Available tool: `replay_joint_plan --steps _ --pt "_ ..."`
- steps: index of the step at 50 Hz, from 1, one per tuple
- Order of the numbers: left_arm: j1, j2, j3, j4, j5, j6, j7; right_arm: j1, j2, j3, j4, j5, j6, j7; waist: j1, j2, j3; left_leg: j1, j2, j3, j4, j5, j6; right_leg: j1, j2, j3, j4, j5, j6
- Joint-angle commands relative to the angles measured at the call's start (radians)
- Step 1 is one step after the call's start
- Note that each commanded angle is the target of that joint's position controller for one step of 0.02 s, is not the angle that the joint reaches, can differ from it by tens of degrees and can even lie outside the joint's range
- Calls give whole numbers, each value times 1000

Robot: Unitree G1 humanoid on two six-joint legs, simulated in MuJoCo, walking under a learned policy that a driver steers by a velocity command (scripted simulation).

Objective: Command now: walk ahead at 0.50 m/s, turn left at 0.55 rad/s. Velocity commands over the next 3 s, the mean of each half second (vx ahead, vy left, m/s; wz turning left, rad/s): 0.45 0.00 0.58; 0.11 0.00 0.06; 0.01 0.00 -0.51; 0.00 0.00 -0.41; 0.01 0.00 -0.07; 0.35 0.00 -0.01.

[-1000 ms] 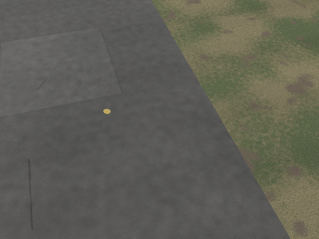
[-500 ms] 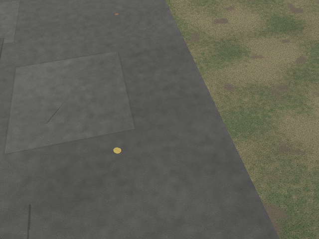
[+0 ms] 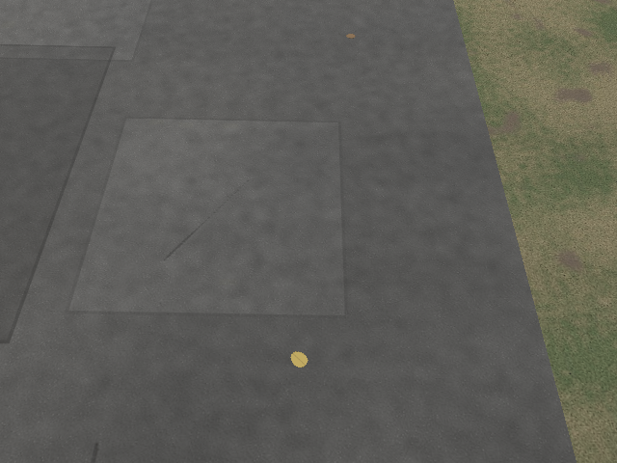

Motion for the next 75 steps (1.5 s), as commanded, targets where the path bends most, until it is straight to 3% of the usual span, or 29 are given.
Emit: replay_joint_plan --steps 1,4,8,12,13,14,15,16,17,18,21,23,31,35,36,37,38,39,42,46,51,55,56,57,58,59,61,64,75 --pt "0 70 19 -66 10 6 6 -41 -164 -44 -78 4 -18 -21 34 59 -55 7 246 -239 -178 275 192 -27 -4 -12 -151 135 38" --pt "-118 42 6 -90 4 0 -2 0 -172 -47 -62 13 -9 -32 -16 85 -43 -35 188 -191 -156 181 133 55 47 -22 -393 358 43" --pt "-201 75 16 -116 -16 -13 -18 68 -169 -48 -37 22 4 -36 -46 105 -45 42 220 -287 -89 74 107 103 83 9 -534 389 29" --pt "-85 122 46 -91 -18 -31 -21 46 -146 -44 -45 16 14 -38 34 146 -77 103 223 -370 62 96 62 269 88 2 -622 271 -39" --pt "21 155 61 -77 -4 -36 -13 42 -101 -28 -57 10 11 -34 87 119 -166 50 172 -324 220 103 29 462 17 50 -613 259 -85" --pt "173 213 74 -64 3 -32 -4 70 -39 -5 -76 -12 7 -34 129 -32 -311 -92 88 -212 514 -149 -16 724 -168 244 -604 217 -142" --pt "223 272 89 -22 6 -17 -15 201 -28 2 -107 30 -3 -33 57 -378 -370 -443 13 -123 794 -466 -63 935 -354 736 -722 -67 -299" --pt "176 161 67 -51 -12 -14 -17 166 -139 -18 -71 38 -1 -37 88 -202 -264 -533 95 -152 899 -392 -81 860 -329 718 -766 -259 -270" --pt "137 111 52 -56 -13 -7 -10 53 -178 -31 -86 27 6 -35 112 -110 -150 -547 124 -120 912 -295 -88 744 -282 533 -770 -202 -224" --pt "82 97 42 -62 1 -1 -9 1 -163 -33 -96 16 13 -37 92 -39 -82 -500 151 -99 892 -234 -99 618 -240 400 -780 17 -209" --pt "18 66 33 -43 8 -2 -5 7 -113 -38 -111 14 32 -32 29 -88 -37 -385 188 -64 792 -215 -127 455 -165 135 -783 553 -205" --pt "6 97 44 -23 2 -1 -2 -12 -77 -28 -130 12 46 -33 19 -93 -42 -391 187 -29 706 -193 -149 444 -168 46 -794 721 -227" --pt "18 158 61 39 -31 47 16 -166 -53 -18 -182 1 47 12 64 -66 -88 -209 160 40 280 89 -111 481 -160 -132 -761 687 -203" --pt "29 138 46 80 -52 46 -3 -61 -95 -38 -145 -19 31 2 -16 -19 -143 70 101 64 9 237 -27 469 -112 -116 -539 684 -143" --pt "64 89 23 78 -21 36 -10 1 -168 -51 -138 -38 29 -15 -25 70 -229 277 244 -60 46 691 19 361 -47 -151 -394 454 -79" --pt "164 3 -18 76 14 33 -25 -10 -171 -30 -156 -73 30 -31 22 257 -365 527 529 -342 120 1062 214 131 39 -107 -133 -282 3" --pt "164 63 -5 106 -19 51 -29 -12 -92 -11 -141 -53 34 -25 -10 210 -452 456 548 -360 95 904 268 147 24 25 -48 -429 27" --pt "92 122 12 90 -43 68 -27 -54 -79 -4 -131 -36 33 -16 -14 163 -349 382 479 -281 60 755 224 107 7 30 -20 -420 35" --pt "70 127 25 100 -27 120 13 -188 -114 -15 -109 -29 32 -23 42 139 -175 127 405 -153 -40 455 138 137 -4 0 -61 -269 67" --pt "111 97 35 103 -27 156 37 -240 -119 -29 -90 -32 40 -49 60 155 -143 3 395 -46 -109 229 144 193 16 -61 -44 -150 70" --pt "38 78 34 52 -21 162 22 -245 -115 -36 -46 -27 52 -67 35 159 -130 23 427 -4 -118 91 136 219 0 -90 -188 -88 22" --pt "137 90 48 75 -14 161 -5 -274 -129 -44 -18 13 68 -68 96 136 -133 3 402 69 2 37 44 378 49 -147 -474 62 -58" --pt "159 120 58 79 -3 159 -5 -228 -97 -41 7 18 73 -66 92 38 -92 -70 341 136 142 -73 -36 423 30 -61 -607 159 -103" --pt "151 236 83 50 -4 155 15 -191 -42 -29 -3 -17 77 -60 43 -274 -51 -305 191 244 454 -362 -154 494 -218 308 -716 432 -213" --pt "141 286 84 20 30 136 7 -319 -70 -37 -55 -19 72 -69 98 -286 -38 -405 85 80 642 -531 -166 391 -317 488 -788 446 -372" --pt "102 259 79 10 42 111 2 -340 -94 -45 -56 -10 72 -73 87 -189 -41 -418 109 6 732 -461 -149 383 -273 427 -803 348 -354" --pt "7 195 67 -6 -1 93 12 -280 -116 -61 -10 -12 74 -83 34 -101 -43 -428 138 -23 730 -289 -138 413 -177 302 -772 269 -243" --pt "19 144 47 -14 -16 96 29 -248 -103 -63 7 -13 66 -82 24 -99 -101 -384 120 -27 740 -182 -161 463 -133 246 -743 419 -229" --pt "22 196 74 -48 -20 129 35 -266 -96 -46 13 6 30 -52 63 -142 -102 -201 77 -48 312 -190 -196 455 -95 367 -692 398 -259"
